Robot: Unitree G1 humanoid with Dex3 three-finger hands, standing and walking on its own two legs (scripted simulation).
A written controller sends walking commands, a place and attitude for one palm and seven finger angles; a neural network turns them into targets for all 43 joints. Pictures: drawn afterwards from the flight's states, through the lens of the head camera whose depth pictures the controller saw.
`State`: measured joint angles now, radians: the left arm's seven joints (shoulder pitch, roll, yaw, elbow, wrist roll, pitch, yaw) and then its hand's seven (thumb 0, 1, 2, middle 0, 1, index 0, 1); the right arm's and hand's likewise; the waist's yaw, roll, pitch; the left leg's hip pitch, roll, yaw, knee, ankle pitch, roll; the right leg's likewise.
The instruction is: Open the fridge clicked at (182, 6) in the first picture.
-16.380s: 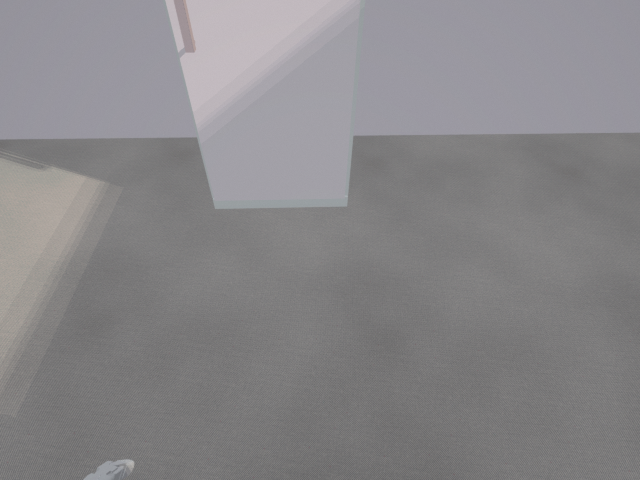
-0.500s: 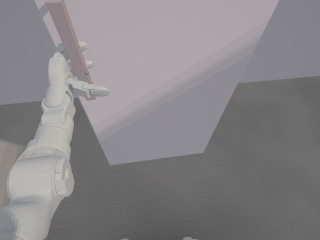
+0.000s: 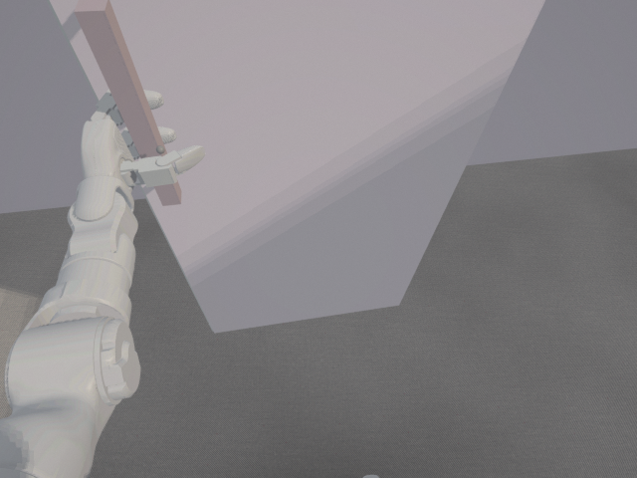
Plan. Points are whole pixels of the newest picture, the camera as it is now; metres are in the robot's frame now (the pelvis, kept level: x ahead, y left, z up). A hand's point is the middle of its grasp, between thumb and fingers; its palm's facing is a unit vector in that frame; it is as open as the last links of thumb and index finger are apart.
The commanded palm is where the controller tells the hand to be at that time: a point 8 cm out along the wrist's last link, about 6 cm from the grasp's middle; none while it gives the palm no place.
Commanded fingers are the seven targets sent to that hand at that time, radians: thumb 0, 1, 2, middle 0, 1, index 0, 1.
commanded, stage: grip the handle and tug to test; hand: left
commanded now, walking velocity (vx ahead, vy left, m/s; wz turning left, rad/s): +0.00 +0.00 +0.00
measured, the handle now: (143, 113) +0.54 +0.20 +0.15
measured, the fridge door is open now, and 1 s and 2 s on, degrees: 0 0 18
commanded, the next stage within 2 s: pull the door a little, standing still in 1.02 s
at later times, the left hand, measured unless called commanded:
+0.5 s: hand (161, 151) +0.49 +0.17 +0.13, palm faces +0.12 -0.99 +0.00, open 6.1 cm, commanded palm +0.46 +0.22 +0.13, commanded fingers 0.00 0.90 0.90 -0.45 -1.40 -0.45 -1.40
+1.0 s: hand (162, 153) +0.49 +0.17 +0.13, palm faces +0.12 -0.99 +0.01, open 6.1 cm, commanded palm +0.43 +0.22 +0.13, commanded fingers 0.00 0.90 0.90 -0.45 -1.40 -0.45 -1.40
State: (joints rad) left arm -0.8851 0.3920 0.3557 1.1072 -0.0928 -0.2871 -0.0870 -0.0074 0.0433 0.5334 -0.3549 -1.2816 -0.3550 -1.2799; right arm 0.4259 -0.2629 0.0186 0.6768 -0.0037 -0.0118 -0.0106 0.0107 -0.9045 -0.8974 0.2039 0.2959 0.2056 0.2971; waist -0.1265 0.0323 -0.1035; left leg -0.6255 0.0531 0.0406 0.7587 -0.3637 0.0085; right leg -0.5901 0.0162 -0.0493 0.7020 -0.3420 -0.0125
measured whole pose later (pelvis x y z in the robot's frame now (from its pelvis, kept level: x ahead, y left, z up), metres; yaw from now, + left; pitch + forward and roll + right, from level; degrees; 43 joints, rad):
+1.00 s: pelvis +0.01 +0.00 +0.01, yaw -1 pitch +12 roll -1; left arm -0.76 0.35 0.34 0.96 -0.13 -0.23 -0.06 0.01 0.69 0.76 -0.30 -1.40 -0.31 -1.38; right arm 0.42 -0.26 0.01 0.66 0.01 -0.01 0.00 0.01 -0.90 -0.90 0.20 0.30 0.21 0.30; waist -0.11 0.04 -0.11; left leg -0.56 0.06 0.06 0.72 -0.37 0.01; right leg -0.54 0.02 -0.02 0.67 -0.34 -0.01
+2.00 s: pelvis +0.02 -0.01 +0.02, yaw +0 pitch -1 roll +2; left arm -0.05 0.18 0.03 0.05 -0.06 -0.04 0.09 -0.03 0.57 0.68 -0.37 -1.35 -0.30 -1.37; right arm 0.14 -0.18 0.05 0.54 -0.02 0.02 -0.07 0.01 -0.90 -0.90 0.20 0.30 0.20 0.30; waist -0.03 0.03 0.02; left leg -0.18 -0.02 0.03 0.47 -0.28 -0.01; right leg -0.29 -0.02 -0.03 0.56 -0.23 0.00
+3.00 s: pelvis -0.08 -0.38 +0.01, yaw +41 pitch -2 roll +2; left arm 0.04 0.13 -0.20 -0.28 0.06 -0.05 0.03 -0.04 0.60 0.84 -0.26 -1.24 -0.14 -1.15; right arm 0.12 -0.18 -0.02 0.65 -0.01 -0.10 -0.07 0.02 -0.90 -0.90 0.20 0.30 0.21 0.30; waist -0.03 0.03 0.16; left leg -0.60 0.05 -0.05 1.22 -0.55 -0.04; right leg -0.41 -0.08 -0.05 0.71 -0.26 -0.02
